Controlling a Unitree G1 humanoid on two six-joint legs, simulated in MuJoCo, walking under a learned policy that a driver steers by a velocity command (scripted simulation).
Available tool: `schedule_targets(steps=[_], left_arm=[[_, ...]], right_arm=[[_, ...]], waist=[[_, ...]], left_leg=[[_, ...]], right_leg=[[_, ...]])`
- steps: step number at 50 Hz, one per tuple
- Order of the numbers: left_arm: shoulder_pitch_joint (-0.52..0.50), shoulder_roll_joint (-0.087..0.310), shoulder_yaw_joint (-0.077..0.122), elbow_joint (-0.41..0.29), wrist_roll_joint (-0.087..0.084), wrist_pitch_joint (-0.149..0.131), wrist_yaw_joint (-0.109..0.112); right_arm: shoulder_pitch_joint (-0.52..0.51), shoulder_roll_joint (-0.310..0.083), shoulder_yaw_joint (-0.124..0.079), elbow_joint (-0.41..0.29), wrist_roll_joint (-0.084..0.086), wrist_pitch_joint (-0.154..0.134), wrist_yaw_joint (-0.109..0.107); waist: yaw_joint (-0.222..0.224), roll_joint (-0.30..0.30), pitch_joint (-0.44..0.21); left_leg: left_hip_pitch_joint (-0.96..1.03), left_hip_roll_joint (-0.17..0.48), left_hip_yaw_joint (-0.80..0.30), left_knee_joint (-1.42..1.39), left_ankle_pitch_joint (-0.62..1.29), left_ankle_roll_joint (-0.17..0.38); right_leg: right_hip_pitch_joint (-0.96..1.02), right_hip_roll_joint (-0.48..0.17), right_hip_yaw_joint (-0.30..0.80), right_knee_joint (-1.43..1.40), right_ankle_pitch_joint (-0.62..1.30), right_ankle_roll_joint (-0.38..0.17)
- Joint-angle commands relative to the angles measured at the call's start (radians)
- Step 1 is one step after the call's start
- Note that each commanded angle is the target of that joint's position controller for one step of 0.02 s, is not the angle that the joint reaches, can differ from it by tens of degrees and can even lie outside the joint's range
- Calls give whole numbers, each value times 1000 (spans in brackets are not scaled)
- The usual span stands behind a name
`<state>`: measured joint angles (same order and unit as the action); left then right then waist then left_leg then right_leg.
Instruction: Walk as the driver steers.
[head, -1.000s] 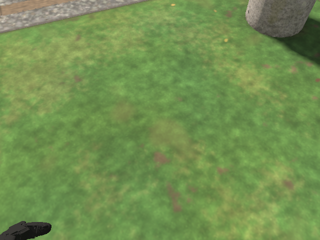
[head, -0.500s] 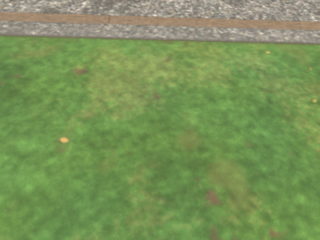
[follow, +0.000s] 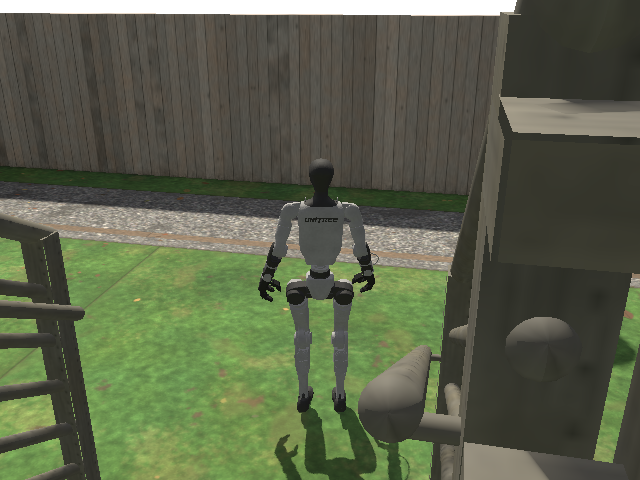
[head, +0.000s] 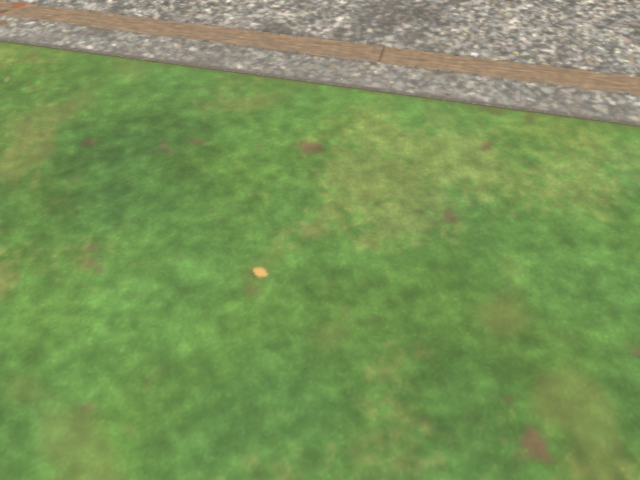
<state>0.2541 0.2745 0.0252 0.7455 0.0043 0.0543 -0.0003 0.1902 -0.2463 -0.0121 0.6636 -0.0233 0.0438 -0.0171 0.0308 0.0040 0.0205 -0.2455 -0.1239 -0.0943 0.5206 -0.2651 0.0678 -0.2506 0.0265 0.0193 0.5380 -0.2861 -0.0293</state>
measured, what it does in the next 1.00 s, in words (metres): steps on the spot, turning right: left foot, then right foot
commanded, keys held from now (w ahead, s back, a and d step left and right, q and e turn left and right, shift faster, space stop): e+shift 0.50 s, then shift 0.12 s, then q+shift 0.38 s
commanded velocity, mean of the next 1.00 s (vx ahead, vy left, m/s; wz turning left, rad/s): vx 0.00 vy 0.00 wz -0.36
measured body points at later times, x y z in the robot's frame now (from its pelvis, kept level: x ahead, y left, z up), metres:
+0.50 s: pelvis -0.01 +0.03 +0.01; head +0.04 +0.04 +0.46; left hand +0.24 +0.25 -0.10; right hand +0.01 -0.28 -0.07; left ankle +0.04 +0.12 -0.73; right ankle -0.06 -0.08 -0.66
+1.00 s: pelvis -0.03 +0.02 +0.01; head +0.00 +0.00 +0.46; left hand +0.22 +0.18 -0.09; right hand -0.09 -0.26 -0.13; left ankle -0.01 +0.13 -0.67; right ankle -0.09 -0.07 -0.73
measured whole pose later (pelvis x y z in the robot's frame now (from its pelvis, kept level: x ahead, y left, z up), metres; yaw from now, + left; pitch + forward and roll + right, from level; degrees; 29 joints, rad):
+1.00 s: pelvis -0.03 +0.02 +0.01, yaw -21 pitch -1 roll +0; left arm 0.11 0.23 0.01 0.70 0.03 0.04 0.04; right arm 0.31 -0.30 -0.07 0.76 -0.01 0.08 0.04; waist -0.05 0.03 0.08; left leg -0.42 0.01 0.04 0.98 -0.44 -0.03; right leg -0.16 -0.03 -0.12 0.44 -0.27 -0.02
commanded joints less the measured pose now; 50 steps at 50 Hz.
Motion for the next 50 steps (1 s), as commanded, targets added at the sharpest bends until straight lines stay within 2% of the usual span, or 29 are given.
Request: schedule_targets(steps=[1, 2, 3, 5, 7, 10, 13, 15, 17, 18, 19, 20, 21, 22, 23, 25, 29, 32, 35, 36, 37, 38, 39, 40, 41, 43, 44, 46, 50], left_arm=[[9, 225, 50, -83, 17, -44, 0], [19, 271, 74, -70, 3, -42, -7], [76, 241, 76, -61, 3, -41, -13], [2, 202, 77, -70, -2, -27, -8], [-37, 188, 82, -84, -3, -15, -3], [12, 195, 97, -82, -3, -3, -10], [15, 220, 114, -89, 5, 1, -16], [-20, 227, 119, -102, 7, 1, -21], [-81, 222, 119, -118, 0, 0, -22], [-94, 200, 112, -126, -7, -4, -18], [-24, 125, 95, -129, -8, -10, -14], [-6, 138, 100, -130, 9, -11, -5], [-39, 223, 119, -123, 34, -7, -7], [-30, 220, 123, -108, 31, -2, -18], [-3, 198, 117, -93, 27, 7, -30], [23, 179, 107, -84, 13, 19, -53], [-89, 141, 79, -123, 7, 23, -56], [-112, 108, 60, -128, 2, 26, -48], [-100, 65, 32, -107, -7, 25, -22], [-71, 43, 22, -84, -2, 22, -11], [-32, 44, 20, -63, 11, 14, 2], [-8, 111, 32, -56, 32, -1, 16], [38, 183, 39, -64, 47, -12, 27], [-46, 256, 61, -65, 13, -10, 34], [-62, 203, 57, -81, 13, -15, 33], [-138, 124, 30, -96, 16, -15, 36], [-156, 108, 24, -97, 15, -18, 43], [-153, 96, 23, -103, 21, -18, 49], [-125, 110, 33, -92, 26, -27, 47]], right_arm=[[63, -172, -60, -65, 1, -12, -20], [4, -148, -50, -89, 5, -8, -26], [-28, -166, -52, -91, -5, -9, -26], [-29, -144, -53, -73, 4, -7, -13], [-31, -127, -48, -72, 2, -4, -2], [-70, -105, -36, -84, 7, -5, 2], [-80, -115, -33, -91, 12, -17, -3], [-44, -130, -36, -81, 16, -26, -12], [33, -137, -40, -58, 17, -37, -27], [72, -166, -48, -45, 12, -44, -38], [63, -254, -64, -58, 4, -45, -48], [-41, -317, -73, -95, -6, -37, -41], [-38, -249, -59, -88, -14, -34, -33], [-61, -184, -40, -90, -9, -34, -28], [-82, -160, -33, -94, -6, -35, -26], [-78, -156, -31, -98, -8, -38, -32], [75, -183, -49, -46, -5, -46, -24], [90, -193, -56, -24, -3, -50, -11], [60, -165, -41, 2, -1, -51, 11], [54, -150, -34, 17, 5, -48, 18], [55, -157, -35, 30, 19, -45, 24], [98, -169, -43, 34, 28, -49, 29], [118, -113, -30, 4, 25, -53, 37], [111, -96, -28, -11, 33, -40, 31], [82, -165, -49, 4, 27, -23, 25], [118, -179, -75, 35, 26, 0, 27], [129, -171, -79, 40, 19, 11, 33], [131, -147, -77, 43, 16, 20, 43], [58, -104, -66, -6, 17, 32, 65]], waist=[[-56, -155, -57], [-27, -278, -6], [8, -202, -19], [-34, -104, -8], [-41, -115, -29], [0, -124, -60], [15, -147, -83], [-2, -167, -92], [-54, -170, -86], [-74, -136, -84], [-33, 64, -106], [-18, 221, -50], [-13, 127, -20], [5, 88, -10], [18, 86, -2], [13, 130, -23], [-67, 137, -40], [-74, 161, -55], [-57, 208, -67], [-32, 202, -57], [-3, 178, -43], [-15, 133, -80], [-15, -60, -148], [-26, -264, -91], [9, -198, -64], [-42, -141, -14], [-54, -160, 0], [-46, -163, -3], [-18, -162, -4]], left_leg=[[-79, 115, -34, 184, 86, 3], [-214, -7, 79, 267, -224, -42], [-270, 15, 25, 433, -324, -55], [-275, 55, -5, 507, -223, -78], [-270, 59, 14, 456, -161, -101], [-266, 45, 28, 339, -159, -119], [-205, 28, 15, 217, -157, -105], [-117, 11, 12, 123, -146, -90], [46, 7, 14, -79, -61, -76], [162, 69, -24, -211, -14, -60], [258, 315, -249, -323, -158, -5], [153, 498, -479, -375, -183, 89], [80, 500, -387, -326, -14, 128], [51, 435, -271, -287, 120, 121], [48, 377, -160, -263, 219, 104], [107, 333, -39, -225, 366, 99], [241, 371, -30, -178, 528, 139], [226, 380, -16, -150, 568, 147], [135, 338, -8, -131, 584, 133], [107, 310, -11, -112, 599, 114], [48, 289, -17, -80, 593, 75], [-38, 273, -29, -60, 504, 26], [-157, 221, 8, 63, 133, -23], [-179, 109, 116, 163, -276, -43], [-202, 114, 91, 375, -337, -51], [-229, 119, 76, 547, -272, -64], [-233, 124, 87, 567, -235, -76], [-250, 127, 114, 563, -196, -101], [-226, 159, 139, 397, -168, -103]], right_leg=[[125, -242, 378, -186, 406, -103], [103, -363, 558, -212, 618, -248], [135, -360, 591, -241, 568, -288], [93, -236, 446, -222, 424, -226], [99, -151, 386, -211, 367, -181], [134, -129, 430, -196, 298, -181], [126, -126, 508, -182, 258, -173], [83, -110, 548, -174, 263, -146], [-16, -62, 554, -153, 184, -83], [-109, -11, 520, -115, 51, -29], [-219, 92, 370, 72, -214, 30], [-348, 197, 152, 300, -288, 58], [-318, 77, 131, 447, -235, 60], [-291, 64, 118, 523, -184, 54], [-285, 55, 101, 592, -142, 56], [-315, 35, 51, 664, -104, 73], [-341, 30, 32, 535, -145, 89], [-242, 37, 31, 374, -194, 70], [-33, 48, -12, 100, -189, 40], [48, 45, -37, -63, -79, 32], [164, 38, -48, -253, 125, 21], [303, -43, 31, -263, 218, 4], [438, -296, 244, -250, 417, -38], [255, -398, 252, -189, 610, -172], [217, -393, 230, -197, 614, -222], [144, -316, 94, -209, 579, -185], [129, -296, 46, -214, 573, -167], [150, -276, -5, -212, 525, -160], [169, -314, -43, -196, 435, -160]])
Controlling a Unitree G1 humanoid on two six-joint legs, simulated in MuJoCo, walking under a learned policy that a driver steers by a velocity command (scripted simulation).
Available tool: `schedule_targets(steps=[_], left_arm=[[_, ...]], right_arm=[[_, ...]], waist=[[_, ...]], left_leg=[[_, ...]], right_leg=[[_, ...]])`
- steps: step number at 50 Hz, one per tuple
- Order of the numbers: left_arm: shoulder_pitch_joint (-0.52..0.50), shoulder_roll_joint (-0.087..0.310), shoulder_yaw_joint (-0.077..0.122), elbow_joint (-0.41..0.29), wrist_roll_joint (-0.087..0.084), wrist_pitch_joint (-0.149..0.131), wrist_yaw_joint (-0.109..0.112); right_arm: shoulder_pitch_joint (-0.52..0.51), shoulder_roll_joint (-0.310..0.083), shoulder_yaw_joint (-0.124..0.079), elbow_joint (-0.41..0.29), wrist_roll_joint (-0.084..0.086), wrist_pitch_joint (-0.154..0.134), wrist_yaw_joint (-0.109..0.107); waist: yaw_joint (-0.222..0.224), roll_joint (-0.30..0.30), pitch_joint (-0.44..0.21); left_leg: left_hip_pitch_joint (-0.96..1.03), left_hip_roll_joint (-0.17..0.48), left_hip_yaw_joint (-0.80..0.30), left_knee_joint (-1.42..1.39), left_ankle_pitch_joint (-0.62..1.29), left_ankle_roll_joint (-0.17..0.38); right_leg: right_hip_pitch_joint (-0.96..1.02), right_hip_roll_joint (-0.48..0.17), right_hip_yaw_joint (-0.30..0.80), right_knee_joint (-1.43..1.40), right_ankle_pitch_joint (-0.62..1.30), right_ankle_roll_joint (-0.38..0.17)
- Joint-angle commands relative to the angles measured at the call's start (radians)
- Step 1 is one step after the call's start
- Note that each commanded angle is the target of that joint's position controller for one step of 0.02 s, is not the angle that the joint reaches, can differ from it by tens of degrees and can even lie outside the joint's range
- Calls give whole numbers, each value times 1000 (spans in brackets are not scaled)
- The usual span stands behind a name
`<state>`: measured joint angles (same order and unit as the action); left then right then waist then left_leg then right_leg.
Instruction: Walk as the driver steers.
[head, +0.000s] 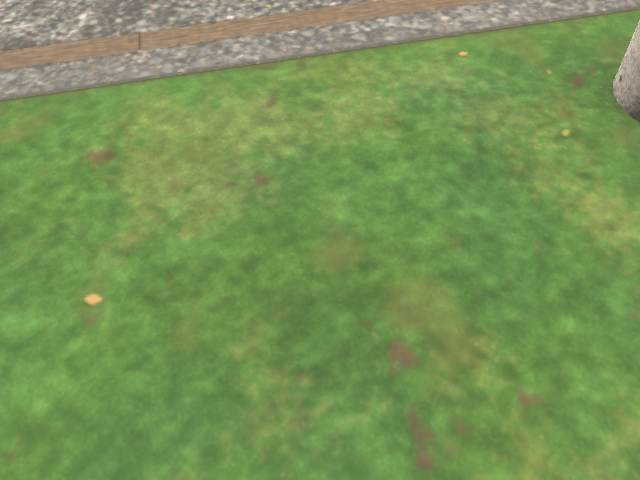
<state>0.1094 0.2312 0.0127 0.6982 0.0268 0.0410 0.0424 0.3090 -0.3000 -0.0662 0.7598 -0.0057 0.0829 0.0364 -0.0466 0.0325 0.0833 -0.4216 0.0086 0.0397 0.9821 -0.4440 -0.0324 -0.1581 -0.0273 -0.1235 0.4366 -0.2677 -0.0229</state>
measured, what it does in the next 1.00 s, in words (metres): walks ahead: left foot, then right foot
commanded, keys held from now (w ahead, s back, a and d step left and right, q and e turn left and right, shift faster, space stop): q+shift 0.20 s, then w+q+shift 0.14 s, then w+shift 0.04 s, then w+e+shift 0.62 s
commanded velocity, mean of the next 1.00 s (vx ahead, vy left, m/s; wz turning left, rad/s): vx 0.57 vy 0.00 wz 0.08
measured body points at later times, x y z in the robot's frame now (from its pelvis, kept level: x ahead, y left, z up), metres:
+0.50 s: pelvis +0.05 +0.06 +0.01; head +0.05 +0.08 +0.46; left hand +0.07 +0.37 -0.10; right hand +0.23 -0.19 -0.09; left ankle -0.02 +0.10 -0.74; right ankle +0.18 -0.07 -0.69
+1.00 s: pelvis +0.43 +0.04 -0.01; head +0.46 +0.04 +0.44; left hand +0.44 +0.33 -0.13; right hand +0.60 -0.20 -0.11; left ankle +0.41 +0.21 -0.65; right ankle +0.40 +0.00 -0.74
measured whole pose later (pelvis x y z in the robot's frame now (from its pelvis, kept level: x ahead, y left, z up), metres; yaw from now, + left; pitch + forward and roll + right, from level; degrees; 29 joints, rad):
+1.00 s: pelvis +0.43 +0.04 -0.01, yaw +2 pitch +2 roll -1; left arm 0.42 0.32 0.05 0.79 0.01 -0.04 -0.02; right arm 0.19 -0.27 0.02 0.68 -0.08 -0.08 0.02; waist 0.01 0.02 0.01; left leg -0.59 0.09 -0.07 1.21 -0.30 0.00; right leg -0.20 0.19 0.06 0.47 -0.28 -0.15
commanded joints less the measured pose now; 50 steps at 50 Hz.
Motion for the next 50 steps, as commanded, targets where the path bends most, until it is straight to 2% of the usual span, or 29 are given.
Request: schedule_targets(steps=[1, 5, 7, 8, 9, 10, 11, 12, 13, 15, 17, 20, 22, 26, 31, 34, 36, 37, 38, 39, 40, 41, 42, 43, 44, 45, 46, 47, 50], left_arm=[[22, 164, 50, -43, 5, -18, 0], [27, 205, 71, -40, 1, -27, -22], [26, 209, 78, -35, -16, -26, -33], [64, 189, 76, -32, -19, -24, -42], [-2, 107, 48, -132, -10, -13, -43], [-62, 141, 49, -132, 10, 0, -28], [-39, 148, 50, -124, 10, -4, -34], [-36, 177, 58, -110, 6, -16, -44], [-43, 204, 69, -107, 18, -25, -52], [-12, 202, 69, -78, 31, -28, -66], [-17, 175, 61, -70, 29, -36, -73], [-5, 163, 55, -49, 24, -43, -78], [-25, 159, 50, -46, 18, -49, -80], [-105, 174, 49, -68, 1, -58, -89], [-116, 186, 55, -95, -8, -67, -116], [-132, 179, 46, -116, 0, -66, -130], [-158, 156, 31, -141, 3, -64, -135], [-123, 147, 26, -139, 1, -62, -130], [-59, 156, 31, -126, -1, -60, -123], [83, 184, 46, -91, -3, -63, -115], [324, 226, 70, -22, 2, -68, -105], [479, 337, 111, 20, 10, -69, -86], [427, 403, 123, 15, -4, -64, -80], [375, 385, 124, -2, -17, -66, -83], [365, 353, 122, 8, -18, -70, -72], [354, 314, 114, 23, -17, -75, -65], [310, 281, 102, 28, -19, -80, -60], [283, 264, 92, 20, -15, -86, -55], [295, 238, 81, 26, -29, -110, -58]], right_arm=[[-71, -46, -11, -114, -1, -5, 16], [-75, -61, -20, -147, 7, -7, 23], [-23, -64, -26, -138, -4, -18, 16], [38, -139, -46, -121, -23, -34, 0], [77, -327, -89, -137, -9, -47, -8], [145, -298, -95, -127, 2, -47, -7], [119, -259, -83, -123, 1, -43, -12], [42, -212, -70, -133, -2, -31, -13], [-14, -189, -59, -147, 3, -26, -14], [-27, -170, -48, -155, 0, -39, -11], [10, -188, -53, -137, -3, -62, -9], [42, -171, -42, -113, -3, -91, -13], [71, -150, -31, -96, -4, -112, -14], [104, -170, -27, -79, -14, -141, -17], [106, -178, -25, -46, -33, -171, -41], [94, -168, -21, -21, -41, -182, -44], [103, -162, -17, 4, -48, -187, -42], [74, -167, -15, 6, -49, -189, -40], [76, -184, -17, 10, -46, -188, -41], [77, -207, -22, 12, -48, -179, -44], [48, -216, -21, 0, -45, -170, -50], [52, -163, 1, -29, -35, -178, -45], [11, -59, 26, -86, -32, -203, -22], [-63, -116, 27, -120, -48, -219, -19], [-123, -133, 31, -130, -48, -230, -18], [-122, -115, 42, -130, -50, -233, -19], [-129, -100, 47, -137, -65, -219, -21], [-96, -96, 54, -134, -76, -196, -18], [-167, -87, 62, -165, -82, -147, -10]], waist=[[63, -197, -73], [56, -200, -103], [7, -121, -120], [-22, 73, -123], [-20, 346, -100], [-75, 159, -156], [-46, 112, -157], [-17, 72, -94], [1, 106, -59], [11, 103, -64], [9, 53, -67], [3, 82, -70], [-17, 114, -56], [-53, 91, -9], [-39, 44, 65], [-29, 35, 76], [-32, 29, 84], [-3, 31, 58], [27, 53, -12], [98, 72, -111], [217, 43, -235], [268, -108, -329], [170, -377, -358], [179, -230, -311], [172, -95, -230], [125, 2, -143], [79, 31, -93], [42, -5, -71], [33, -15, 13]], left_leg=[[-19, 27, 16, -114, 7, 6], [85, 10, 67, -262, 12, 45], [222, -14, 59, -450, 158, 73], [334, 72, -151, -619, 285, 110], [397, 356, -636, -674, 680, 276], [433, 359, -619, -664, 665, 353], [425, 300, -568, -690, 265, 352], [362, 237, -529, -756, -133, 309], [322, 196, -528, -803, -272, 277], [302, 145, -502, -827, -251, 261], [319, 128, -494, -818, -195, 262], [359, 123, -454, -826, -126, 261], [355, 134, -430, -849, -98, 255], [402, 198, -404, -886, -97, 250], [513, 273, -288, -929, -39, 220], [555, 272, -176, -940, 76, 198], [548, 263, -90, -927, 311, 192], [516, 239, -16, -864, 614, 173], [505, 232, 37, -739, 1021, 161], [486, 229, 81, -514, 1338, 150], [357, 202, 107, -200, 1377, 127], [67, 123, 108, 183, 1044, 94], [-289, -97, 8, 512, 77, 48], [-447, -67, -152, 586, 106, 71], [-463, 3, -166, 543, 169, 74], [-404, 50, -152, 422, 202, 71], [-339, 80, -143, 340, 183, 59], [-300, 89, -134, 300, 159, 43], [-295, 106, -76, 144, 142, 3]], right_leg=[[70, -269, 88, -83, 416, -162], [51, -310, 57, -6, 412, -126], [-31, -288, -14, 141, 286, -50], [-169, -206, -79, 373, 72, 19], [-490, 15, -58, 579, -418, 99], [-516, 11, 131, 716, -431, 87], [-533, -12, 178, 727, -337, 68], [-537, -43, 188, 667, -215, 50], [-532, -36, 169, 627, -150, 48], [-497, -15, 156, 611, -55, 63], [-511, -6, 158, 554, -6, 78], [-547, -10, 136, 461, 76, 94], [-539, -27, 117, 384, 130, 95], [-598, -44, 116, 314, 176, 62], [-724, -11, 217, 343, 168, -4], [-729, -32, 157, 343, 145, -45], [-666, -27, 79, 311, 93, -87], [-547, 7, 24, 274, 51, -118], [-400, 65, -32, 284, 14, -143], [-224, 133, -63, 309, -34, -161], [66, 176, -44, 256, -50, -186], [360, 48, 231, 158, -283, -239], [492, -188, 870, -115, -558, -334], [508, -215, 1037, -192, -446, -354], [427, -210, 902, -171, -311, -335], [264, -177, 788, -176, -186, -304], [134, -119, 681, -194, -130, -271], [56, -87, 639, -205, -97, -283], [-95, -23, 548, -277, -16, -294]])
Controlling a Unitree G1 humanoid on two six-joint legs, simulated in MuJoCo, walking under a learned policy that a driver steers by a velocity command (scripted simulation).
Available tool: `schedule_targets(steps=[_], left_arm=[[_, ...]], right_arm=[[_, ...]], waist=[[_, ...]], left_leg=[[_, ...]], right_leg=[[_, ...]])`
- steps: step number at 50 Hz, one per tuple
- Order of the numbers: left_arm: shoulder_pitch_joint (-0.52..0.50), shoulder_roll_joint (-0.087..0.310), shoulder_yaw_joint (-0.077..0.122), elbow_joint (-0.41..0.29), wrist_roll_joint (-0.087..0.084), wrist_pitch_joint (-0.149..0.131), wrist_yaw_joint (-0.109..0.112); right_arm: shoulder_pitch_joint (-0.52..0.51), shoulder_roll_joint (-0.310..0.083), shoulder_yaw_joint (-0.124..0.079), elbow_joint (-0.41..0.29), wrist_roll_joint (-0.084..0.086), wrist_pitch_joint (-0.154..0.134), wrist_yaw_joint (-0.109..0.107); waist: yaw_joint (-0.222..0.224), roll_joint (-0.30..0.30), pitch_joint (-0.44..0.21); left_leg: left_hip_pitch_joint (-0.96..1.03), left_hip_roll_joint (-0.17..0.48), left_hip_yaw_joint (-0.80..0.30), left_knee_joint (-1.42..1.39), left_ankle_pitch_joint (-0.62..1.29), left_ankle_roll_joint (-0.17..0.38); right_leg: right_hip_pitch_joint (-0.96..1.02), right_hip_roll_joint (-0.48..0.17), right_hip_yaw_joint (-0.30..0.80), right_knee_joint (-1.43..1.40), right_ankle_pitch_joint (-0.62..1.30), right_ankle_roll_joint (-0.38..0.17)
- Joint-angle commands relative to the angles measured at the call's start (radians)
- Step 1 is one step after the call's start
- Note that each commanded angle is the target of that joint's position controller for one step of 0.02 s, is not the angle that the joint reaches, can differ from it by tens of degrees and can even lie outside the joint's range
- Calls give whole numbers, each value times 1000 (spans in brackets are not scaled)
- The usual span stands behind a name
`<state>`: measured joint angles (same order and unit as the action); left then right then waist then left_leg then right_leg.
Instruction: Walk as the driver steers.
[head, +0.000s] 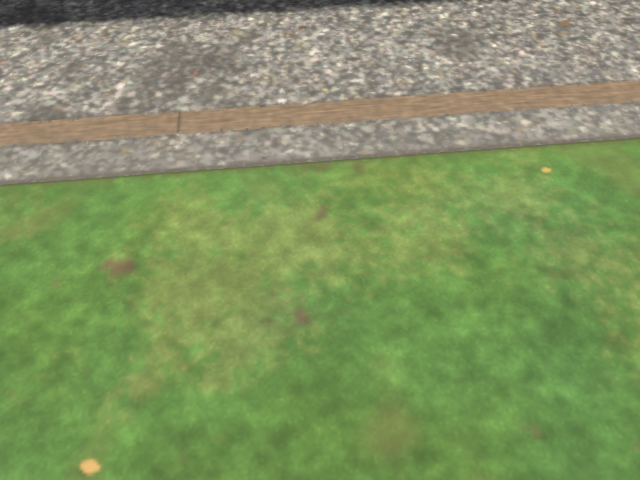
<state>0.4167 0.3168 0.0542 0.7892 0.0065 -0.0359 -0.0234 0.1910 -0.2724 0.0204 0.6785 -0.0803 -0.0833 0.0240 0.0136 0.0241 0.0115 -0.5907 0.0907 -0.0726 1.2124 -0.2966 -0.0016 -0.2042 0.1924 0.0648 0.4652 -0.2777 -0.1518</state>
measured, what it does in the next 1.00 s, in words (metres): walks ahead, turning left: left foot, then right foot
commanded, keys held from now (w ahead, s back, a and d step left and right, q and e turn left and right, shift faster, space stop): w+e+shift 0.12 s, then w+shift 0.10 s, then w+q+shift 0.78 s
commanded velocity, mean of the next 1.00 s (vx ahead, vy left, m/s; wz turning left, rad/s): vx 0.99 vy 0.00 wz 0.23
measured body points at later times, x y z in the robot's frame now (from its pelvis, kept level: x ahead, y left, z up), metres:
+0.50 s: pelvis +0.48 -0.01 +0.01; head +0.51 -0.02 +0.46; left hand +0.77 +0.17 -0.04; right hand +0.35 -0.27 -0.12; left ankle +0.44 +0.10 -0.73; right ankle +0.56 -0.15 -0.68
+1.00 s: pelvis +0.94 -0.06 -0.02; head +0.97 -0.04 +0.43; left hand +0.79 +0.20 -0.14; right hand +1.27 -0.21 -0.06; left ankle +1.12 +0.06 -0.69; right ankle +0.75 -0.21 -0.73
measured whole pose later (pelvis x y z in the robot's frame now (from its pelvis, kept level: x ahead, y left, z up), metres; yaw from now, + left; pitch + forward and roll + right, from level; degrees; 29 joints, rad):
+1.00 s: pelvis +0.94 -0.06 -0.02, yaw +16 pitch +2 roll -2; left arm 0.52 0.31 0.05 0.91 0.02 -0.10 0.01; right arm -0.05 -0.34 -0.04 0.62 -0.03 -0.01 0.10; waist 0.08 0.03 0.04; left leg -0.77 0.03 0.13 0.81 -0.04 0.15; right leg 0.23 0.00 -0.28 0.23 -0.43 0.05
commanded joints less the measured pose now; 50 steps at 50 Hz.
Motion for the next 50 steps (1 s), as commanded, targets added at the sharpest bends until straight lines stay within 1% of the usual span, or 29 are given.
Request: schedule_targets(steps=[1, 3, 6, 9, 10, 11, 12, 13, 14, 15, 17, 18, 20, 23, 25, 27, 29, 31, 32, 33, 34, 35, 36, 37, 39, 41, 46, 48, 50], left_arm=[[-5, 157, 40, -62, -9, -38, 11], [6, 158, 45, -54, -10, -39, 12], [54, 176, 56, -23, -25, -44, 14], [47, 191, 57, 2, -27, -54, 26], [45, 215, 59, 10, -17, -57, 30], [16, 247, 64, 13, 5, -58, 28], [-49, 237, 62, 13, 26, -59, 28], [-65, 122, 35, -2, 44, -68, 33], [122, 6, 2, -44, -29, -71, 11], [50, 78, -6, -14, 8, -66, 19], [-164, 100, -9, -60, 38, -65, 5], [-247, 86, -15, -100, 60, -61, 0], [-278, 44, -36, -145, 78, -47, -7], [-390, 40, -63, -226, 73, -46, -22], [-444, 22, -83, -247, 45, -51, -43], [-437, 42, -74, -234, 27, -47, -39], [-423, 80, -56, -223, 31, -47, -19], [-232, 124, -24, -163, 45, -53, 11], [-65, 171, 0, -139, 59, -60, 32], [78, 243, 23, -126, 88, -61, 51], [25, 274, 34, -132, 70, -47, 49], [-79, 176, 22, -139, 56, -44, 47], [-123, 101, 8, -136, 47, -48, 39], [-129, 72, 2, -121, 51, -53, 34], [-101, 45, -4, -72, 35, -70, 33], [-66, 12, -10, -30, 15, -86, 23], [-104, 42, -5, 4, 16, -101, 30], [-66, 100, 2, 12, 16, -104, 35], [-34, 160, 18, 17, 17, -85, 49]], right_arm=[[-124, -111, -19, -118, 0, 21, 8], [-226, -90, -7, -155, 17, 15, 18], [-290, -78, 0, -175, 37, 7, 20], [-228, -105, -12, -151, 37, 2, 6], [-133, -143, -30, -122, 40, 0, -5], [21, -193, -54, -82, 51, 0, -22], [248, -225, -76, -14, 57, 3, -45], [448, -283, -100, 31, 37, 2, -69], [360, -366, -123, 39, 23, 1, -53], [249, -262, -119, 15, 39, 6, -28], [197, -149, -99, 50, 51, -2, -13], [225, -122, -88, 85, 53, -5, -14], [265, -112, -83, 139, 61, -13, -16], [242, -150, -95, 138, 66, -23, -27], [177, -181, -113, 118, 66, -21, -23], [201, -220, -127, 120, 82, -27, -3], [247, -221, -129, 136, 92, -24, 2], [275, -246, -136, 152, 88, -16, 3], [254, -221, -131, 142, 90, -22, 3], [268, -62, -96, 108, 96, -26, -7], [313, -71, -87, 61, 113, -13, -11], [232, -108, -92, 74, 88, 7, -16], [166, -107, -91, 73, 72, 18, -6], [129, -98, -93, 76, 66, 28, 6], [102, -58, -87, 55, 53, 56, 27], [12, -34, -78, 7, 50, 77, 39], [-182, -38, -49, -94, 53, 74, 78], [-207, -36, -40, -103, 55, 74, 84], [-132, -83, -51, -73, 47, 73, 74]], waist=[[-13, -13, 120], [17, -28, 136], [65, -68, 77], [40, -64, -2], [-6, -79, -73], [-96, -94, -157], [-226, -84, -228], [-277, 50, -312], [-93, 489, -441], [-110, 237, -318], [-97, -29, -116], [-84, -46, -59], [-33, 24, 12], [3, 24, 79], [11, 39, 83], [-1, 38, 61], [-5, 12, 31], [83, -34, -106], [167, -50, -195], [170, -238, -316], [99, -346, -353], [72, -205, -179], [65, -118, -76], [49, -86, -26], [7, -138, 21], [-5, -125, 43], [-39, -71, 99], [-45, -72, 101], [-98, -105, 36]], left_leg=[[-131, 16, 66, -170, 53, -42], [-76, -13, 91, -361, 212, -57], [54, -68, 104, -553, 399, -35], [236, -115, 108, -686, 419, 11], [344, -142, 102, -677, 349, 25], [487, -144, 99, -659, 253, 40], [678, -102, 110, -658, 191, 57], [872, 62, -80, -611, -131, 89], [1033, 319, -794, -860, -217, 267], [949, 254, -838, -908, -315, 296], [696, 178, -580, -916, -140, 288], [609, 127, -497, -925, -55, 264], [518, 83, -448, -951, 56, 275], [347, 62, -382, -1059, 85, 282], [139, -9, -269, -1122, 115, 238], [112, 15, -275, -1151, 219, 218], [253, 19, -263, -1038, 378, 183], [302, -49, -196, -665, 616, 139], [161, -98, -162, -383, 504, 115], [-41, -166, -92, -34, -139, 107], [-180, -161, -38, 150, -157, 114], [-248, -80, -20, 191, -50, 116], [-244, -47, -3, 149, 8, 110], [-214, -23, -4, 116, 25, 101], [-196, 13, -1, 78, 25, 88], [-255, 27, 18, 66, 49, 88], [-124, -8, 150, -282, 295, 118], [26, -71, 240, -408, 320, 152], [148, -146, 280, -454, 266, 183]], right_leg=[[-88, -228, 348, -337, 61, -164], [-114, -192, 312, -337, 235, -136], [-31, -205, 319, -310, 543, -84], [117, -224, 291, -221, 835, -31], [176, -240, 294, -107, 998, -10], [191, -253, 287, 77, 1077, 5], [120, -223, 234, 328, 1021, 13], [-52, -159, 164, 731, 581, 16], [-349, 23, 93, 1041, -153, 80], [-477, -69, 98, 1046, -105, 48], [-492, -151, 78, 940, -30, 47], [-487, -183, 68, 865, -40, 54], [-513, -215, 49, 779, -104, 89], [-480, -270, 15, 497, -38, 145], [-191, -237, -43, 249, 160, 164], [-14, -204, -74, 201, 291, 166], [12, -195, -68, 123, 276, 155], [231, -161, -89, 85, 141, 134], [434, -281, 19, 89, 5, 111], [619, -589, 406, -10, -390, 69], [565, -695, 827, -220, -578, 5], [434, -642, 703, -229, -588, -3], [321, -588, 507, -214, -391, 6], [241, -540, 362, -221, -195, 24], [163, -498, 187, -247, 3, 45], [180, -484, 56, -264, 229, 60], [101, -390, -259, -354, 495, 104], [106, -390, -329, -298, 891, 128], [205, -415, -334, -129, 1248, 142]])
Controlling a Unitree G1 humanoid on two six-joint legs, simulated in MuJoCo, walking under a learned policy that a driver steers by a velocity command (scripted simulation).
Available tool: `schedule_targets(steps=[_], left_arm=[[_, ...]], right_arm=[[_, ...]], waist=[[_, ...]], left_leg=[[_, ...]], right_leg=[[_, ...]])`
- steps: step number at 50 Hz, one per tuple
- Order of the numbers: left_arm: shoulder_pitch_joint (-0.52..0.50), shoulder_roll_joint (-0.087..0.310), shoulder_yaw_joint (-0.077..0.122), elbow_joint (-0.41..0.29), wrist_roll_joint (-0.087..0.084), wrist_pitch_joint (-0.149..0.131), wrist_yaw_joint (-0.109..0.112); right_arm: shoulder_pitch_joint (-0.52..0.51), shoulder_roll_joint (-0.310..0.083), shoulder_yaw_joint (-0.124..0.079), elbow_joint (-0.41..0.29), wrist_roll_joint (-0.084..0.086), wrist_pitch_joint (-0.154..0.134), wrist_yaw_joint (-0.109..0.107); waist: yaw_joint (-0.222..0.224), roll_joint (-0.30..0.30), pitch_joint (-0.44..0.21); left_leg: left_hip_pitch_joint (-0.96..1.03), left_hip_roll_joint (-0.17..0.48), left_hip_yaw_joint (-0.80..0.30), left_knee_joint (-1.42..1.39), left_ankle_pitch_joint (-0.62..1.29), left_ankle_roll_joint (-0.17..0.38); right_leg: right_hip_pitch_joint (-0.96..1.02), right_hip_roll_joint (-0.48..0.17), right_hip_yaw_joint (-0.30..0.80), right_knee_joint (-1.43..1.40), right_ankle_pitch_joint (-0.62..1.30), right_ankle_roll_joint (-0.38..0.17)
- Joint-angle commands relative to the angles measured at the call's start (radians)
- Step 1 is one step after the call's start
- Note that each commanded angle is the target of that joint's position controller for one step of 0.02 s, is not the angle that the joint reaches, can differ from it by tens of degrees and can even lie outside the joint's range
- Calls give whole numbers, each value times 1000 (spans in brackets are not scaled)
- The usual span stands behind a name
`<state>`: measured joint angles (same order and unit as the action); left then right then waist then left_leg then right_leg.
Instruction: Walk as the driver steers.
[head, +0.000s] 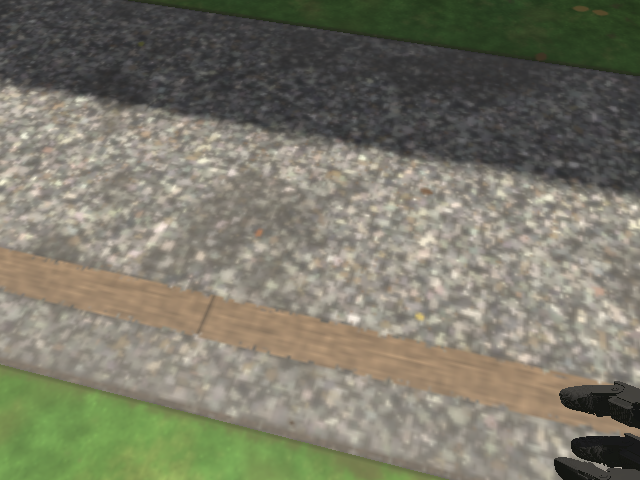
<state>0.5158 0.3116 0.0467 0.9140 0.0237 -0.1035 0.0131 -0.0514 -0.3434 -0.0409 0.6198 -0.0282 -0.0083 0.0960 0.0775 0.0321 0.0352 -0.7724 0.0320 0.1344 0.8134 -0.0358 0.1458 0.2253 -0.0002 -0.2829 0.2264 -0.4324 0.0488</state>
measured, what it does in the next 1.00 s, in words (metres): walks ahead: left foot, then right foot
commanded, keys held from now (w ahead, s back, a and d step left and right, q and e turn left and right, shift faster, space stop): shift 1.00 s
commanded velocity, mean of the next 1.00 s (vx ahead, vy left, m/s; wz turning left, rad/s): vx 0.24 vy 0.00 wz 0.22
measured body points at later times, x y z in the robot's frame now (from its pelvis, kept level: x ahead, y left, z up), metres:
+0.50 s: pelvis +0.32 -0.02 +0.02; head +0.35 -0.02 +0.46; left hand +0.39 +0.25 -0.10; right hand +0.42 -0.27 -0.12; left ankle +0.23 +0.03 -0.71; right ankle +0.46 -0.08 -0.71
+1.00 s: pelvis +0.36 -0.02 +0.03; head +0.35 -0.02 +0.48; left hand +0.37 +0.24 -0.11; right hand +0.41 -0.26 -0.12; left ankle +0.30 +0.08 -0.71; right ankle +0.46 -0.08 -0.71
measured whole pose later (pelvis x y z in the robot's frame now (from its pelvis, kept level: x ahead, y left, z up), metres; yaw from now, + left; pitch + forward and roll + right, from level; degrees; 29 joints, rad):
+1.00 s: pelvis +0.36 -0.02 +0.03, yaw +13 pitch -1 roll +1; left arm 0.23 0.23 0.02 0.94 0.01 0.02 0.01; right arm 0.32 -0.20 0.00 1.07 -0.01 0.01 -0.03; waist 0.01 -0.03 0.00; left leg -0.13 -0.04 -0.03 0.42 -0.27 0.01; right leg -0.30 0.03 -0.05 0.38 -0.07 -0.06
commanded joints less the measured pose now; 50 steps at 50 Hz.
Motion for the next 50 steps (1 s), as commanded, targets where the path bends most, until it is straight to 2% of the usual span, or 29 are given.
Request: schedule_targets(steps=[1, 2, 3, 4, 5, 6, 7, 8, 9, 11, 13, 16, 21, 23, 24, 25, 26, 27, 28, 30, 33, 38, 40, 42, 43, 44, 45, 48, 50], left_arm=[[-152, 189, 32, -116, 2, 0, 19], [-179, 198, 32, -127, 5, 13, 24], [-171, 175, 29, -122, 4, 16, 11], [-75, 49, 0, -166, 13, 10, 0], [-26, 98, -4, -223, -32, 15, 11], [-130, 129, -6, -228, -24, 13, 17], [-144, 111, -12, -226, -21, 14, 14], [-158, 91, -19, -215, 0, 23, 10], [-137, 90, -16, -199, 13, 44, 9], [-117, 57, -18, -193, 17, 85, 6], [-149, 22, -22, -200, 8, 90, 1], [-193, -13, -28, -199, -5, 83, -3], [-290, 0, -24, -206, -3, 74, 3], [-254, 27, -13, -187, 9, 65, 8], [-194, 29, -10, -161, 14, 57, 10], [-139, 53, -5, -139, 14, 42, 13], [-98, 106, 4, -137, 10, 33, 15], [-96, 92, -1, -140, -5, 46, 14], [-125, 53, -15, -146, -21, 54, 6], [-233, 15, -30, -151, -8, 69, 12], [-298, 18, -31, -137, 5, 88, 18], [-283, 59, -12, -94, -5, 108, 14], [-294, 57, -9, -82, -12, 121, 16], [-274, 38, -8, -68, -16, 125, 13], [-277, 18, -8, -69, -27, 128, 10], [-290, 15, -8, -56, -23, 127, 5], [-279, -3, -11, -43, -19, 123, 0], [-244, 8, -11, 2, -7, 109, -3], [-251, 13, -11, 22, -10, 107, -1]], right_arm=[[245, -45, -2, 30, -13, -9, -7], [466, -81, -23, 102, -24, -19, -20], [562, -114, -44, 157, -26, -21, -48], [482, -232, -67, 139, -27, -16, -69], [490, -266, -87, 80, -11, -9, -76], [448, -218, -80, 62, 8, -5, -90], [375, -166, -64, 75, 14, -5, -102], [320, -116, -47, 83, 15, -11, -106], [306, -87, -36, 80, 20, -24, -106], [318, -71, -28, 109, 27, -46, -94], [316, -76, -29, 129, 14, -61, -87], [293, -34, -18, 146, 20, -59, -83], [364, -19, -11, 199, 19, -44, -93], [362, -25, -13, 213, 14, -37, -102], [347, -27, -13, 217, 20, -34, -108], [360, -28, -13, 217, 23, -36, -111], [447, 1, -8, 216, 21, -39, -114], [541, 44, -3, 247, 38, -19, -117], [493, 1, -10, 259, 18, 1, -118], [409, 6, -11, 262, 8, 26, -114], [410, 31, 2, 294, 10, 57, -113], [382, 34, 9, 335, 18, 69, -121], [412, 43, 13, 366, 15, 59, -122], [403, 24, 17, 368, -3, 41, -127], [369, 6, 15, 375, 6, 36, -127], [348, 40, 26, 378, 12, 24, -126], [331, 44, 29, 383, 15, 11, -128], [330, 28, 23, 399, 20, -4, -134], [376, 48, 24, 419, 18, 2, -134]], waist=[[-230, -109, -56], [-321, -102, -154], [-327, -13, -184], [-173, 243, -197], [-189, 155, -512], [-196, -5, -435], [-129, -52, -245], [-78, -107, -132], [-52, -131, -66], [-16, -122, -55], [-14, -94, -74], [-30, -16, -107], [-101, 33, -77], [-85, 29, -50], [-51, 15, -43], [-36, -40, -64], [-68, -161, -144], [-69, -285, -266], [-69, -187, -243], [-99, -84, -126], [-121, -148, -83], [-96, -162, -77], [-111, -150, -50], [-96, -91, -14], [-65, 13, 38], [-59, 21, 41], [-41, 39, 24], [-27, 22, 15], [-48, -21, 34]], left_leg=[[491, -127, 53, -87, -16, 49], [738, -138, -18, -151, 29, 82], [942, -104, -101, -250, 98, 100], [1147, 155, -391, -103, 754, 138], [1352, 337, -715, -202, 794, 321], [1206, 304, -712, -327, 653, 286], [988, 276, -621, -387, 584, 252], [813, 234, -558, -427, 545, 225], [661, 210, -485, -446, 658, 194], [506, 168, -390, -498, 710, 171], [508, 114, -301, -500, 827, 141], [551, 25, -183, -492, 775, 51], [672, 72, -206, -452, 631, 20], [691, 99, -242, -381, 627, 16], [687, 84, -243, -313, 599, -3], [660, 30, -223, -213, 463, -35], [582, -64, -187, -43, 61, -67], [499, -171, -180, 139, -516, -93], [469, -161, -238, 223, -618, -96], [459, -116, -261, 214, -542, -117], [551, -95, -193, 18, -475, -150], [604, -77, -143, -202, -365, -130], [668, -75, -128, -337, -270, -101], [663, 10, -244, -461, -274, -66], [495, 43, -314, -500, -414, -48], [400, 66, -340, -559, -475, -54], [361, 71, -341, -586, -472, -70], [371, 46, -308, -576, -411, -93], [433, 25, -280, -536, -363, -86]], right_leg=[[-239, -233, 29, 294, 1458, -67], [-310, -243, 54, 563, 1418, -79], [-471, -144, 44, 905, 844, -61], [-794, -1, 85, 1335, -179, -23], [-946, 8, 306, 1511, -140, -24], [-963, -30, 329, 1452, -3, -24], [-951, -69, 311, 1352, 53, -24], [-911, -93, 313, 1270, 42, -22], [-823, -108, 315, 1199, 44, -21], [-705, -122, 312, 1035, 33, -8], [-693, -99, 283, 897, 115, -20], [-648, -68, 248, 651, 343, -46], [-627, -39, 256, 446, 448, -72], [-583, -20, 261, 378, 372, -96], [-516, -11, 261, 281, 414, -112], [-402, -56, 304, 210, 732, -129], [-255, -236, 459, 280, 1262, -205], [-184, -408, 662, 244, 1447, -378], [-251, -395, 697, 184, 1242, -391], [-397, -308, 588, 103, 817, -323], [-506, -198, 467, 24, 457, -234], [-518, -189, 496, -31, 53, -207], [-579, -176, 488, -42, -52, -170], [-612, -146, 469, -18, -73, -102], [-546, -79, 399, 15, -11, -81], [-437, -69, 383, 72, 105, -80], [-358, -64, 373, 105, 183, -86], [-323, -80, 388, 112, 218, -100], [-401, -93, 414, 78, 156, -109]])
